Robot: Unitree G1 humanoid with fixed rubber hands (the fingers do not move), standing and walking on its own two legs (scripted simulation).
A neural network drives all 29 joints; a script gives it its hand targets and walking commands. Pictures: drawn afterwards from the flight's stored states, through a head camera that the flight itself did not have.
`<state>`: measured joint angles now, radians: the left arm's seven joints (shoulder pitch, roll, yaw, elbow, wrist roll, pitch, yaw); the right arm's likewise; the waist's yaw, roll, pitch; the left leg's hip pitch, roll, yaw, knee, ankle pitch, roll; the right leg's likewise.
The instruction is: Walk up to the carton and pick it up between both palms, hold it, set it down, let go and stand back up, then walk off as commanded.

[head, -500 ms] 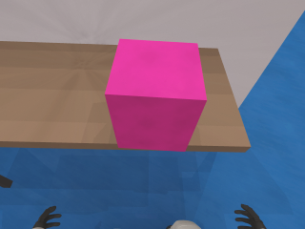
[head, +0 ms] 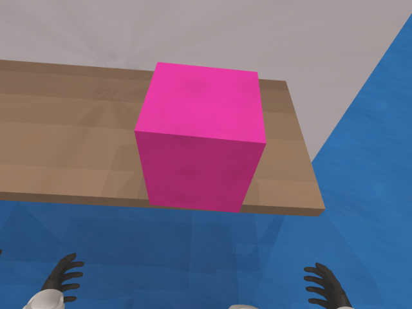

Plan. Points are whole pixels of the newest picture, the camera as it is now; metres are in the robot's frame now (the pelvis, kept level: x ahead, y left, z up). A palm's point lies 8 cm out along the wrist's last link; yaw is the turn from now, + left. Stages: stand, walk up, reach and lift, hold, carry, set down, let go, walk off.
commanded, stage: reach and lift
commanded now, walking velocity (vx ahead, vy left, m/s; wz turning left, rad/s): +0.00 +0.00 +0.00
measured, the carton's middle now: (200, 142) +0.43 +0.01 +0.05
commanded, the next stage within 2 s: none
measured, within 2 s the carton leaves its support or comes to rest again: neither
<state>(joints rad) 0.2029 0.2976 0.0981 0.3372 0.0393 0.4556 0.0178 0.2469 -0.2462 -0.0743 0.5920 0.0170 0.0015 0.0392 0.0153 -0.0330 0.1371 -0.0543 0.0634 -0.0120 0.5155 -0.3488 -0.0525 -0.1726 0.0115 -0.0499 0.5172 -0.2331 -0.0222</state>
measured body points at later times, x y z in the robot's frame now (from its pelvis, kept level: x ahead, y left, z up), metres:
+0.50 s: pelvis +0.00 +0.02 +0.01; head -0.01 +0.02 +0.46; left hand +0.17 +0.26 -0.03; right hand +0.15 -0.22 -0.04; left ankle -0.03 +0.15 -0.73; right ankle +0.04 -0.10 -0.73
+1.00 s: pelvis +0.01 +0.03 +0.01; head +0.01 +0.03 +0.46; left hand +0.19 +0.24 +0.02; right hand +0.18 -0.20 +0.01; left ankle -0.03 +0.15 -0.73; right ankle +0.04 -0.10 -0.73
